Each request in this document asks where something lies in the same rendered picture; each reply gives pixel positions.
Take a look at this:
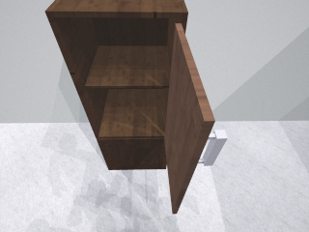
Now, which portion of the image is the cupboard door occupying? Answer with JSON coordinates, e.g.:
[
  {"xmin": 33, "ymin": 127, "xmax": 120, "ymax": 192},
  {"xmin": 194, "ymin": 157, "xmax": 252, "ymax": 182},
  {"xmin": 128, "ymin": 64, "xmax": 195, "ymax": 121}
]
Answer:
[{"xmin": 164, "ymin": 23, "xmax": 215, "ymax": 215}]

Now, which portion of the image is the handle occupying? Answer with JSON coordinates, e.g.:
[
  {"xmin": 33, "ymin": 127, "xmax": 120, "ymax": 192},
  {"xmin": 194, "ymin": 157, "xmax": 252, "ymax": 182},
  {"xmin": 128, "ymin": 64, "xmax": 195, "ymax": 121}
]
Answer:
[{"xmin": 198, "ymin": 130, "xmax": 228, "ymax": 166}]

